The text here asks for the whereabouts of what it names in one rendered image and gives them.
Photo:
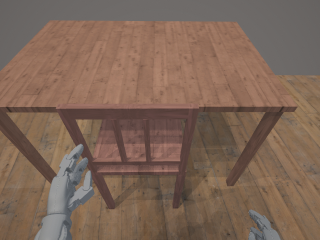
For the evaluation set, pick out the chair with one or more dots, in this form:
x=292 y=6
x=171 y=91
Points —
x=134 y=139

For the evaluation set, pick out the left robot forearm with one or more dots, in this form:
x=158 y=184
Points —
x=55 y=226

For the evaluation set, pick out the left robot hand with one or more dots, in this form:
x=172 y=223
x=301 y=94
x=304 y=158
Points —
x=63 y=185

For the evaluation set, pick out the table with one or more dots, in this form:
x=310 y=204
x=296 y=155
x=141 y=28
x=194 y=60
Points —
x=209 y=63

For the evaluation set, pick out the right robot hand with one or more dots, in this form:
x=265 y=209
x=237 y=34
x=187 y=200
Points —
x=264 y=226

